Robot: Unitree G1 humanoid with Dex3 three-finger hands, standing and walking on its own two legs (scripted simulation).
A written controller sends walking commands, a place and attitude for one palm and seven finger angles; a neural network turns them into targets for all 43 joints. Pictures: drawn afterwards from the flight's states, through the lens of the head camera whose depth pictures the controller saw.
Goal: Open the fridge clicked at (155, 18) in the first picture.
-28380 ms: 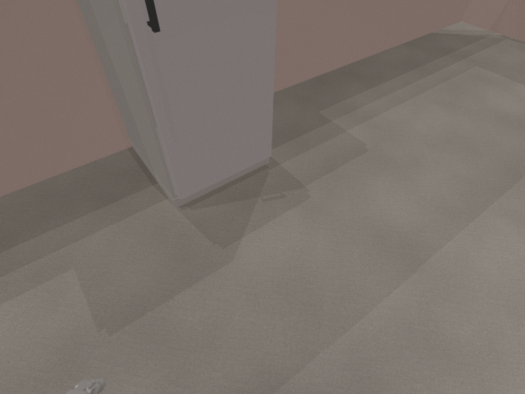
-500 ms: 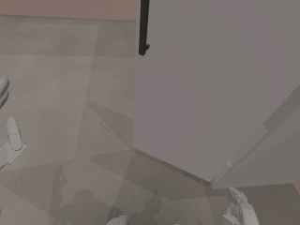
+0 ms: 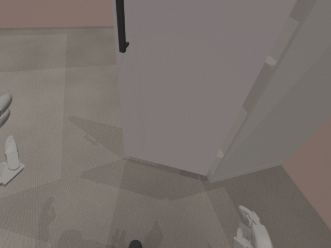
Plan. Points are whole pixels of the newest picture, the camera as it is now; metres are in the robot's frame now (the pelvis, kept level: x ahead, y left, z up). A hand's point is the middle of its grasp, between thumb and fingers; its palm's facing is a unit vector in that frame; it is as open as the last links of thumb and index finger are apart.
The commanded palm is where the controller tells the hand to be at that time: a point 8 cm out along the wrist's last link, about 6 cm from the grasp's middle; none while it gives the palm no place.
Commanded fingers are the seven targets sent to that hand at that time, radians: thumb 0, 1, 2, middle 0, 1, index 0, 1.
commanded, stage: stop stepping back and stand still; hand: left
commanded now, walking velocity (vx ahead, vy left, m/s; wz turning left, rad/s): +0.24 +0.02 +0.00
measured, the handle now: (122, 4) +0.76 +0.16 +0.25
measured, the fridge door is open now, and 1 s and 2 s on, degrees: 60 60 60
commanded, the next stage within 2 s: let the arm hang, fingers relaxed in 1.02 s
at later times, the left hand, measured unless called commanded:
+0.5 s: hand out of the picture +0.15 +0.27 +0.18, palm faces +0.41 -0.76 -0.50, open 7.4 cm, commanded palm +0.10 +0.31 +0.18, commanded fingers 0.00 0.90 0.90 -0.20 -0.30 -0.20 -0.30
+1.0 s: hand out of the picture +0.19 +0.31 +0.16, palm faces +0.43 -0.78 -0.46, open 7.4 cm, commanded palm +0.13 +0.34 +0.18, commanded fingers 0.00 0.90 0.90 -0.20 -0.30 -0.20 -0.30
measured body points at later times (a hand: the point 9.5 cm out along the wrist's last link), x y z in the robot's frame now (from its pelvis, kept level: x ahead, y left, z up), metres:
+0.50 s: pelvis -0.04 +0.01 -0.01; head -0.06 +0.02 +0.44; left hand +0.12 +0.31 +0.20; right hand +0.09 -0.21 -0.10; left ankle -0.04 +0.14 -0.69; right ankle -0.02 -0.06 -0.73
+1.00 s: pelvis -0.01 +0.04 +0.00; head -0.01 +0.05 +0.45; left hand +0.16 +0.35 +0.19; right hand +0.18 -0.18 -0.07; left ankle +0.01 +0.15 -0.73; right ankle -0.02 -0.06 -0.73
